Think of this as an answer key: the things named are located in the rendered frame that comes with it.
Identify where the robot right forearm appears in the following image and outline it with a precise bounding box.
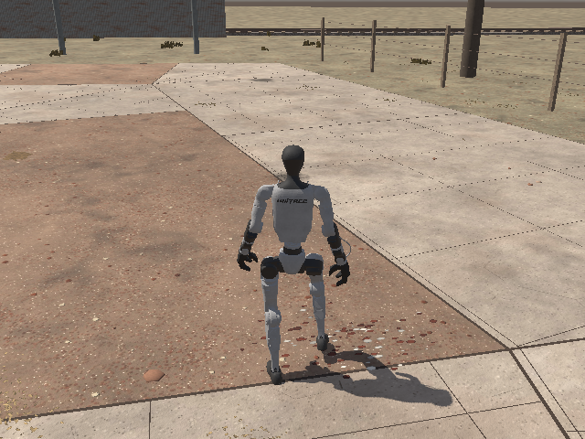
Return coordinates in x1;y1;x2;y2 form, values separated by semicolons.
327;223;347;266

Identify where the humanoid robot head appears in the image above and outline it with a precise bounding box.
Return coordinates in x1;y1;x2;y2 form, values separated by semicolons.
277;145;309;189

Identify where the robot left forearm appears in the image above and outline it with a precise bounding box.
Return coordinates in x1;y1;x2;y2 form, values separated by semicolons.
239;219;258;255

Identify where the robot left shin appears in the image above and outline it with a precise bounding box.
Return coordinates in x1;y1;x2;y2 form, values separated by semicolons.
264;311;281;372

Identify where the right robot upper arm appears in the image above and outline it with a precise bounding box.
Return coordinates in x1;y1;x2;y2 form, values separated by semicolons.
312;185;335;237

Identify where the robot right hand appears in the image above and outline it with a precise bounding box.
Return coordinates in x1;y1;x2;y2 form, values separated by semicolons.
329;262;350;286

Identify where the left robot upper arm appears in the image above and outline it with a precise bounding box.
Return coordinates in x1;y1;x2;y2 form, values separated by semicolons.
249;184;274;234

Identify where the robot left hand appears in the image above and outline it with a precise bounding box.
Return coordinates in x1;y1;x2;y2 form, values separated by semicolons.
237;252;258;271

